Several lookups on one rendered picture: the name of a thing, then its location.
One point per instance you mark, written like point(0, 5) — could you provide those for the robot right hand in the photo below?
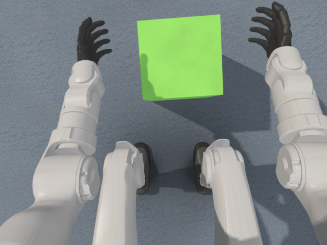
point(279, 33)

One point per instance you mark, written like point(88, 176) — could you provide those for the robot left thigh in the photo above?
point(116, 214)

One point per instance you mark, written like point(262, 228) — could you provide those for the robot left forearm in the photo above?
point(76, 130)

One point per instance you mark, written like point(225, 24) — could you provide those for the robot right foot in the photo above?
point(197, 158)

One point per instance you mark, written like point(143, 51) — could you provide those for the robot left hand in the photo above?
point(86, 48)

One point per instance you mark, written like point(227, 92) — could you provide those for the robot right upper arm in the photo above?
point(302, 167)

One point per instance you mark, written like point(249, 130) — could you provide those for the carton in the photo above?
point(180, 58)

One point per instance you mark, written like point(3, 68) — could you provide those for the robot right forearm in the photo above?
point(299, 115)

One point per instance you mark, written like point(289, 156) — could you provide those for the robot left upper arm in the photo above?
point(62, 185)

